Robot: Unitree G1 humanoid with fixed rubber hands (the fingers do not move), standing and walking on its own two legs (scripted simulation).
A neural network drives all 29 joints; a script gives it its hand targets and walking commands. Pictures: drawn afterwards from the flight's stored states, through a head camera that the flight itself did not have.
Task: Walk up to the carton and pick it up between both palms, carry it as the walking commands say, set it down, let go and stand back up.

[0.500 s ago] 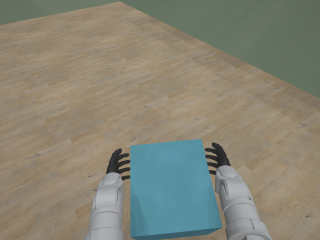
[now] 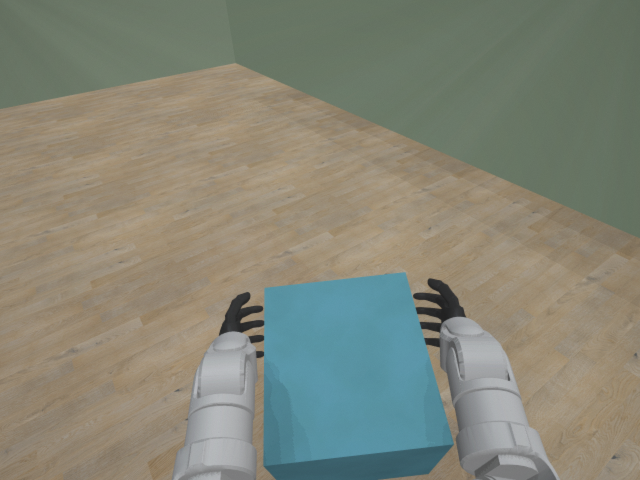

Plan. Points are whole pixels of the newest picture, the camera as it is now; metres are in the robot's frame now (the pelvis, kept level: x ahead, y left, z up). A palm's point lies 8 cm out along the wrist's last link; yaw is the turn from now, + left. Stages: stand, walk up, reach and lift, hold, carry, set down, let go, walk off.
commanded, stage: reach and lift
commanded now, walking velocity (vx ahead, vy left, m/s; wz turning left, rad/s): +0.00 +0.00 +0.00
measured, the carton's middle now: (346, 380) +0.30 -0.01 -0.03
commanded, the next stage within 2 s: hold in 0.98 s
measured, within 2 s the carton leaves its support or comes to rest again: neither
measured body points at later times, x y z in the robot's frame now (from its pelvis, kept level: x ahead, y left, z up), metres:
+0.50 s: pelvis +0.00 -0.01 +0.00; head -0.06 -0.01 +0.45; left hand +0.32 +0.13 +0.05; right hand +0.32 -0.17 +0.06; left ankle +0.03 +0.11 -0.74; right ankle +0.02 -0.12 -0.74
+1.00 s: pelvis +0.02 +0.00 +0.01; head -0.05 +0.01 +0.45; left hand +0.32 +0.14 +0.05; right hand +0.31 -0.16 +0.06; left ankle +0.03 +0.11 -0.74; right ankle +0.02 -0.12 -0.74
